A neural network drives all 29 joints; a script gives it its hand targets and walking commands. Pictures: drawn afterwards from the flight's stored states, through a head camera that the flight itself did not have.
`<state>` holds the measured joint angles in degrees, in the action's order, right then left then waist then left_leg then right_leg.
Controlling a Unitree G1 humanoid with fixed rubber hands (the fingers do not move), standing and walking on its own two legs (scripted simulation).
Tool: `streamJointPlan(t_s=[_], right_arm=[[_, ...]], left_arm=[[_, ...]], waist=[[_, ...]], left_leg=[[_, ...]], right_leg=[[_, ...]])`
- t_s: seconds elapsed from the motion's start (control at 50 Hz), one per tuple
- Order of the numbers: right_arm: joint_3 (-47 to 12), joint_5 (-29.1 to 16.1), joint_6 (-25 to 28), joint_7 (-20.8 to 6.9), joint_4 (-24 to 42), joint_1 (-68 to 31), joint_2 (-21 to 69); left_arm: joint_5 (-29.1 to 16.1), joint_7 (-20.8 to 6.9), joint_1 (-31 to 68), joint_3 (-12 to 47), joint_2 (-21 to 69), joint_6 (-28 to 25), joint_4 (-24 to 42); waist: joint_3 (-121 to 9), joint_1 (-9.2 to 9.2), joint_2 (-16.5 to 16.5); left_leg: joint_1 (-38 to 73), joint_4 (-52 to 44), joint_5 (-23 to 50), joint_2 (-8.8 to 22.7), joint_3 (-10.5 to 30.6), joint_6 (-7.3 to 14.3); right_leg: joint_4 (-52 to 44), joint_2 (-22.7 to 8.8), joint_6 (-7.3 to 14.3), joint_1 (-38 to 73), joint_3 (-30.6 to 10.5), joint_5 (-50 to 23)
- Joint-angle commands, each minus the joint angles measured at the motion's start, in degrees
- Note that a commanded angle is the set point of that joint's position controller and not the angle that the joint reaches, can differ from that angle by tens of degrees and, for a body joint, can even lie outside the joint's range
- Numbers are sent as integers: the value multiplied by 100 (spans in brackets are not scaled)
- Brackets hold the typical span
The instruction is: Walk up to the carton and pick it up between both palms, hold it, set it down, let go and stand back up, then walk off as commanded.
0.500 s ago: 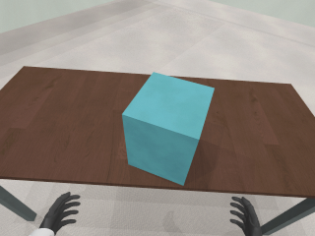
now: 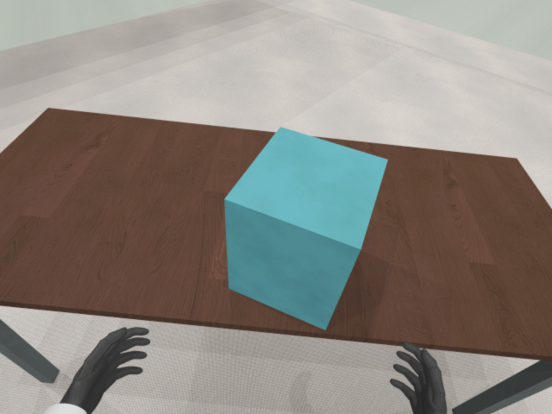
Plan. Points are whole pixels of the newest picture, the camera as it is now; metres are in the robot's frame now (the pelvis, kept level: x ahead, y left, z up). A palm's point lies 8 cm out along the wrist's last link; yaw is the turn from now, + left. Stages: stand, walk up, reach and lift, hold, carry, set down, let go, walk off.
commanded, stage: reach and lift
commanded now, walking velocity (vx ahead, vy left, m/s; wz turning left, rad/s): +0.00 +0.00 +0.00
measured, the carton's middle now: (302, 228) +0.43 -0.02 +0.00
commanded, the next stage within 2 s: none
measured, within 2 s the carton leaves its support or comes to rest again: neither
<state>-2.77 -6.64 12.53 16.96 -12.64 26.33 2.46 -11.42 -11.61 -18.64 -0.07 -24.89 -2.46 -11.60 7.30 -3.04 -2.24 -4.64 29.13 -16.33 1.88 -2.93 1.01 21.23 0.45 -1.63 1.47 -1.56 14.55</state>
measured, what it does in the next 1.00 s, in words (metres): stands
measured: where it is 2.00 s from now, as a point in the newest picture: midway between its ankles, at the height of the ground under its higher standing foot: outside the picture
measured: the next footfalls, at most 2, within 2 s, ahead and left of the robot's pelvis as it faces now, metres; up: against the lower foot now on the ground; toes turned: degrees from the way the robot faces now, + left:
none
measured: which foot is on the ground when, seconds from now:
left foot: down 0.00-1.00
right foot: down 0.00-1.00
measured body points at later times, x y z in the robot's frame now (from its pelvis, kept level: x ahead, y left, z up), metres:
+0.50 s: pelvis +0.00 +0.01 +0.00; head -0.01 +0.04 +0.45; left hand +0.20 +0.25 +0.01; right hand +0.19 -0.16 +0.01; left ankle +0.01 +0.10 -0.74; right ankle -0.02 -0.15 -0.74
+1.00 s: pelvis +0.01 +0.00 +0.00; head +0.01 +0.02 +0.45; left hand +0.29 +0.22 +0.06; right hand +0.24 -0.19 +0.04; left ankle +0.01 +0.10 -0.74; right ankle -0.02 -0.15 -0.74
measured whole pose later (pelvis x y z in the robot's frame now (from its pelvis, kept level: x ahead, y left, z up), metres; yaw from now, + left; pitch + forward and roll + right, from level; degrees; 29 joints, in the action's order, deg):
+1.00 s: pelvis +0.01 +0.00 +0.00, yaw +0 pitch -7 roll -1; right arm -3.5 -10.7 -6.9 21.3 3.0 13.5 -0.6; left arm -15.1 -10.7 -2.6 -0.6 -24.1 9.8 -4.9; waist 6.7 0.1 -1.5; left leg -2.3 24.0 -14.5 1.0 -3.5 1.1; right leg 17.9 -0.4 -1.8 2.9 -2.0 13.6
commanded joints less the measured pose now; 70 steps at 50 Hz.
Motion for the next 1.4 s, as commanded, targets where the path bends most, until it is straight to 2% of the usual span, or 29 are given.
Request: streamJointPlan(t_s=[0.0,0.12,0.26,0.46,0.64,0.88,1.12,1.38], right_arm=[[-2,8,260,109,942,63,-147],[-99,50,349,238,1135,78,-8],[-71,140,310,322,1213,-110,53],[-21,78,-256,357,1548,-675,-57],[-36,-120,-879,359,2019,-1029,-265],[-33,-329,-1608,401,2499,-1693,-436],[37,-562,-2360,550,2609,-2632,-616],[204,-777,-2977,573,2389,-4154,-873]], left_arm=[[-82,-27,208,-306,-862,-254,889],[-162,-37,162,-213,-889,-384,1170],[-274,22,280,-76,-921,-404,1419],[-397,126,820,-4,-870,-14,1648],[-373,165,1297,-160,-761,468,1743],[-398,123,2287,-401,-752,917,1581],[-317,11,3514,-627,-815,1636,1327],[-215,11,5061,-709,-887,2293,793]], waist=[[-58,59,915],[-19,65,1003],[-38,164,1088],[-216,297,1062],[-358,323,927],[-697,359,717],[-1150,527,579],[-1588,733,577]], left_leg=[[626,-453,1527,46,191,-456],[537,-477,1351,115,273,-469],[422,-560,1158,208,373,-477],[407,-677,1334,232,428,-474],[637,-785,1750,180,345,-485],[859,-852,1903,91,226,-371],[1108,-834,2181,-9,132,-256],[992,-937,1931,-34,5,-204]], right_leg=[[-516,-32,399,-1290,90,-536],[-505,-48,442,-1270,74,-306],[-498,-79,491,-1155,85,-137],[-526,-104,507,-866,103,-352],[-613,-105,450,-653,99,-864],[-599,-143,302,-596,65,-1575],[-487,-140,96,-577,81,-2521],[-495,-22,58,-539,167,-2547]])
